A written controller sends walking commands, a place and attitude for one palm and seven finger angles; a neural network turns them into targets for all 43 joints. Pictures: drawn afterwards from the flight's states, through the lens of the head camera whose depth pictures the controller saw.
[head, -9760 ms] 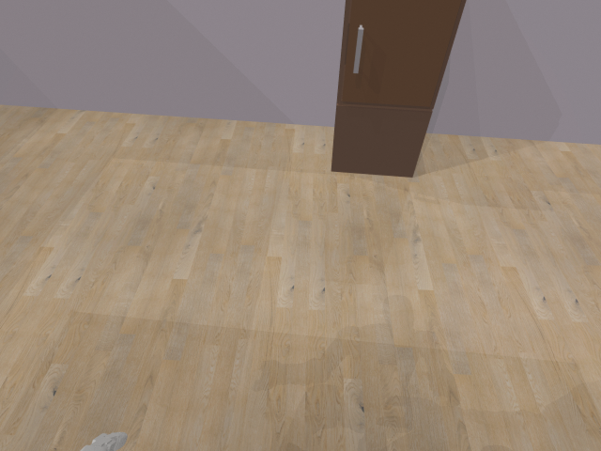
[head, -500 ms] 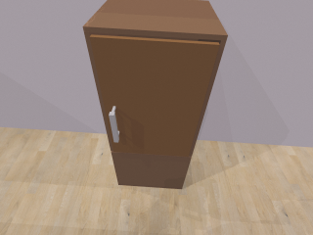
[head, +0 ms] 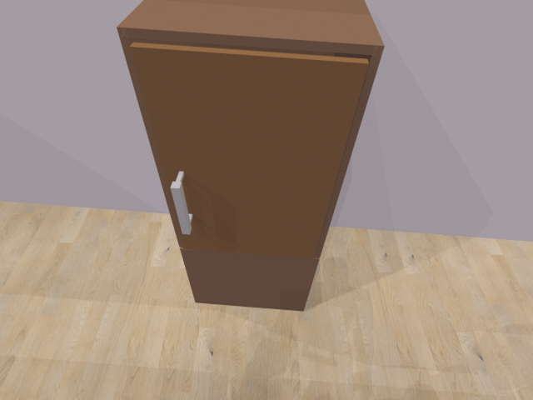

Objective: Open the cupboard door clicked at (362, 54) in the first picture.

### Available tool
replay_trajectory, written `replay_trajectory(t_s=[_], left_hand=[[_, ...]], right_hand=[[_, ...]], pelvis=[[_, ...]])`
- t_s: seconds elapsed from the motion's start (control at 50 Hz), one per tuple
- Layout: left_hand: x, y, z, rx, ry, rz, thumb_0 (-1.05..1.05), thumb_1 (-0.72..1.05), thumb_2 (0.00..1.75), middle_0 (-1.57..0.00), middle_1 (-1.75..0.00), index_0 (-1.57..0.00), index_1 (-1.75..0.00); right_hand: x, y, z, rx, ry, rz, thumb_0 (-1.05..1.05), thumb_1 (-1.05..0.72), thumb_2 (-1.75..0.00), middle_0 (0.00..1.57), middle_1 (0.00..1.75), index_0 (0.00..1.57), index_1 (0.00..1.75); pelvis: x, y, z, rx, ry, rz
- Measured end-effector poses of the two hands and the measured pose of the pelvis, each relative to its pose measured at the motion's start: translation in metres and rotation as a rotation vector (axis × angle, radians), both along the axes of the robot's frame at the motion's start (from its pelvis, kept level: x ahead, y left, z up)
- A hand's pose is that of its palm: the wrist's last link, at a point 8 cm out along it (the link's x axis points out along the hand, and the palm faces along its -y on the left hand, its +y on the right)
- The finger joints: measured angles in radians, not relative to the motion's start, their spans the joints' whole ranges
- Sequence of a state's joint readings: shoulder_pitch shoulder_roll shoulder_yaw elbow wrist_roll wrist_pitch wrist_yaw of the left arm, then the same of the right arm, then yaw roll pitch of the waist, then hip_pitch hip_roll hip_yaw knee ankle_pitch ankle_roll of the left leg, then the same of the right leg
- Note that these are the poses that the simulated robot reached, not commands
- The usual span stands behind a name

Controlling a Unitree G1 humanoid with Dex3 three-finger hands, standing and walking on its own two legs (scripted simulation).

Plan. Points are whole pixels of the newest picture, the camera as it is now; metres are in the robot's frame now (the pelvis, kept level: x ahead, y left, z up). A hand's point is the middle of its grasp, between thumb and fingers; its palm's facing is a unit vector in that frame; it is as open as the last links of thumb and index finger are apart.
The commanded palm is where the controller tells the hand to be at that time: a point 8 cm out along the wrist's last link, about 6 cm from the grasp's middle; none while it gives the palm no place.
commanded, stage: look again from close up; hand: left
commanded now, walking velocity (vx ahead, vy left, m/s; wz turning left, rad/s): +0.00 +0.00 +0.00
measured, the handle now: (183, 204) +0.55 +0.24 -0.11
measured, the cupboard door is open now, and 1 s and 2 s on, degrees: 0 0 0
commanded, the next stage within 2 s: raise the hand with hooked fingers in 0.48 s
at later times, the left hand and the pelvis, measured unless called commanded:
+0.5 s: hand out of the picture +0.03 +0.22 -0.17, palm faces -0.01 -0.98 -0.22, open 7.4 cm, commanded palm none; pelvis +0.01 +0.04 +0.00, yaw -2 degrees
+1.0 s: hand (136, 392) +0.15 +0.21 -0.10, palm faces +0.01 -1.00 +0.03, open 8.6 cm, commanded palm +0.14 +0.29 -0.07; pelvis -0.05 +0.01 -0.10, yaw +0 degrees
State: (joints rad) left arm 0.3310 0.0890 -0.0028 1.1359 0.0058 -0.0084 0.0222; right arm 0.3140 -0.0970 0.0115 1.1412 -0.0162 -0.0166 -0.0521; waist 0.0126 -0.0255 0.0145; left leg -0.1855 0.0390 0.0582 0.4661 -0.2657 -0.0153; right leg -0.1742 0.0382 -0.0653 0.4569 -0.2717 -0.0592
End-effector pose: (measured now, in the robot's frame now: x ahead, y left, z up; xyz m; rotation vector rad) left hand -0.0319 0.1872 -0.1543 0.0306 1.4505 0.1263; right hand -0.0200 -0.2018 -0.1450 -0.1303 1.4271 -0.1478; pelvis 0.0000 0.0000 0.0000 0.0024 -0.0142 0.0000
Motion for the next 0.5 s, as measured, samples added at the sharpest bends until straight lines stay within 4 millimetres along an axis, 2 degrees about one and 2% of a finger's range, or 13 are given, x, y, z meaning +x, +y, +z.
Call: replay_trajectory(t_s=[0.08,0.16,0.34,0.42,0.5], left_hand=[[-0.004,0.005,0.004,0.026,0.000,-0.024,0.01,0.91,0.90,-0.20,-0.30,-0.20,-0.30],[-0.001,0.023,0.002,0.046,0.010,-0.054,0.01,0.91,0.90,-0.20,-0.30,-0.20,-0.30],[0.041,0.069,0.009,0.118,-0.101,-0.074,0.00,0.90,0.90,-0.20,-0.30,-0.20,-0.30],[0.056,0.079,0.012,0.129,-0.131,-0.089,0.00,0.90,0.90,-0.20,-0.30,-0.20,-0.30],[0.062,0.083,0.013,0.127,-0.134,-0.102,0.00,0.90,0.90,-0.20,-0.30,-0.20,-0.30]], right_hand=[[0.009,-0.007,-0.003,-0.010,-0.004,-0.006,0.03,-0.93,-0.90,0.20,0.30,0.20,0.30],[0.021,-0.004,-0.004,-0.021,-0.067,-0.026,0.02,-0.93,-0.90,0.20,0.30,0.20,0.30],[0.023,0.017,-0.004,-0.014,-0.098,-0.010,0.02,-0.94,-0.90,0.20,0.30,0.20,0.30],[0.017,0.025,-0.004,-0.002,-0.082,-0.007,0.02,-0.93,-0.90,0.20,0.30,0.20,0.30],[0.010,0.032,-0.004,0.007,-0.062,-0.009,0.01,-0.92,-0.90,0.20,0.30,0.20,0.30]], pelvis=[[-0.001,0.007,-0.002,-0.026,0.018,-0.016],[0.001,0.016,-0.005,-0.029,0.015,-0.020],[0.007,0.034,-0.003,-0.009,-0.009,-0.026],[0.006,0.039,-0.002,-0.004,-0.008,-0.029],[0.006,0.043,-0.001,-0.001,-0.005,-0.032]])
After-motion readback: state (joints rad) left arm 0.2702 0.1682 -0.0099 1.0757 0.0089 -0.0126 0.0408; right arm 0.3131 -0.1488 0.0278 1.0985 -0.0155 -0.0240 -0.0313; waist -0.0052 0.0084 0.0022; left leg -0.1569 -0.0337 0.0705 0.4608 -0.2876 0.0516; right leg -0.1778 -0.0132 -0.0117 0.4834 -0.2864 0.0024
